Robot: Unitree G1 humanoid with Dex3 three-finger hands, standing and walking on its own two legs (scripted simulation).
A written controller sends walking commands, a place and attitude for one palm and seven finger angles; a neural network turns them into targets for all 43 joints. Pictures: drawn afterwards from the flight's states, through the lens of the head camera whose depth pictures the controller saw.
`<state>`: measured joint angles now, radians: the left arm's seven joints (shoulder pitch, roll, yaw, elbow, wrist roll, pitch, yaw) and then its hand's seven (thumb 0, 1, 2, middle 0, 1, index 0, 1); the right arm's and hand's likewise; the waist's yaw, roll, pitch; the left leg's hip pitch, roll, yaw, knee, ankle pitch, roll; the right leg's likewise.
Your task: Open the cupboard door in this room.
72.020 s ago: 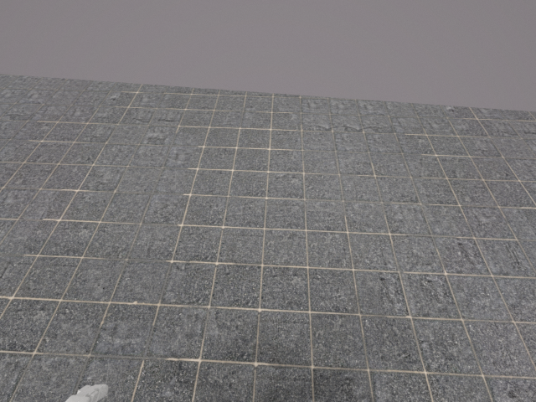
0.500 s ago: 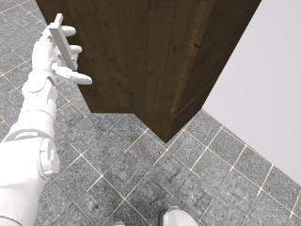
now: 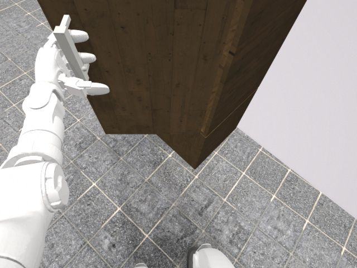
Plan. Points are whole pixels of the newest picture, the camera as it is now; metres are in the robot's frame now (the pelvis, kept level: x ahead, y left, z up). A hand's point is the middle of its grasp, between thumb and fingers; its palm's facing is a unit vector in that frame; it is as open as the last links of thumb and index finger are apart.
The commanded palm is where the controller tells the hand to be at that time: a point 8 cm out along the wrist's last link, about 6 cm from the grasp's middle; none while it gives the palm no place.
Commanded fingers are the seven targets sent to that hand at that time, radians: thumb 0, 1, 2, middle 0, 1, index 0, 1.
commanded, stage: close the thumb around the handle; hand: left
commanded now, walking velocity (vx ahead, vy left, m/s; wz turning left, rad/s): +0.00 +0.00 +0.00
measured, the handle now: (75, 52) +0.57 +0.19 +0.11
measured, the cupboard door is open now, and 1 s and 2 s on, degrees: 46 58 89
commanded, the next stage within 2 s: pull the door open along its arc in 0.52 s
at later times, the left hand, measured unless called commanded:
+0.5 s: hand (83, 71) +0.51 +0.16 +0.11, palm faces -0.03 -1.00 -0.01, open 5.5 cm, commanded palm +0.48 +0.20 +0.11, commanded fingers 0.00 0.90 0.90 -0.40 -1.35 -0.40 -1.35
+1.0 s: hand (85, 96) +0.44 +0.15 +0.11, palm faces -0.07 -1.00 +0.00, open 5.7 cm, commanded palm +0.38 +0.20 +0.11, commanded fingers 0.00 0.90 0.90 -0.40 -1.35 -0.40 -1.35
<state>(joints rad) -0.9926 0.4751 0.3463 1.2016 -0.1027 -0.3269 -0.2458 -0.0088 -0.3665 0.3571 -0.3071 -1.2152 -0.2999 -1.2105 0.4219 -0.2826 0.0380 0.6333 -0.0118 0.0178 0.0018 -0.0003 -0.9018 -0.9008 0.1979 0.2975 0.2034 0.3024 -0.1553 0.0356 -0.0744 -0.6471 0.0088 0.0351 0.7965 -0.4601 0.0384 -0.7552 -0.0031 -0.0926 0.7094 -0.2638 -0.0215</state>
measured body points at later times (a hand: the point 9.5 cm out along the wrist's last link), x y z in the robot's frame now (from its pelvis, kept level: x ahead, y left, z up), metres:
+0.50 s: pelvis +0.01 +0.00 +0.00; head +0.11 +0.01 +0.44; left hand +0.50 +0.22 +0.12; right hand +0.00 -0.26 -0.12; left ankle -0.05 +0.09 -0.70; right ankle +0.04 -0.11 -0.70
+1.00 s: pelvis +0.01 +0.00 +0.01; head +0.08 -0.01 +0.46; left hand +0.44 +0.21 +0.12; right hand +0.05 -0.26 -0.11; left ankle -0.05 +0.09 -0.70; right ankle +0.04 -0.11 -0.70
